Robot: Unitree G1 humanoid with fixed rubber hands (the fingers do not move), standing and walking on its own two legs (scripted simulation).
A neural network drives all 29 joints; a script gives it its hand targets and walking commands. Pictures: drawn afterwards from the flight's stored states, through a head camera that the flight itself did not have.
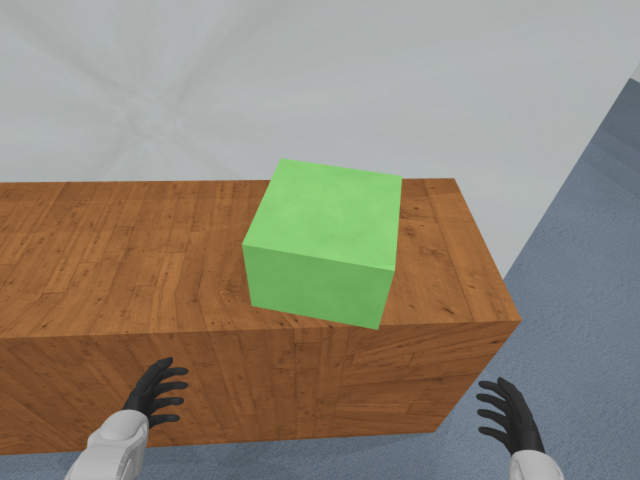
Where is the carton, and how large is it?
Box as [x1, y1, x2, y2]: [242, 158, 401, 329]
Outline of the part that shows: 281,158 242,243 251,304 254,306 377,329 394,271 401,176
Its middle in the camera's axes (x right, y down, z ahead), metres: +0.02 +0.00 +0.71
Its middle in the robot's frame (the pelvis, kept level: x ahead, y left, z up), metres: +0.53 +0.01 -0.05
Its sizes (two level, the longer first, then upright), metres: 0.230 0.227 0.166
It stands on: a pedestal, 0.63 m high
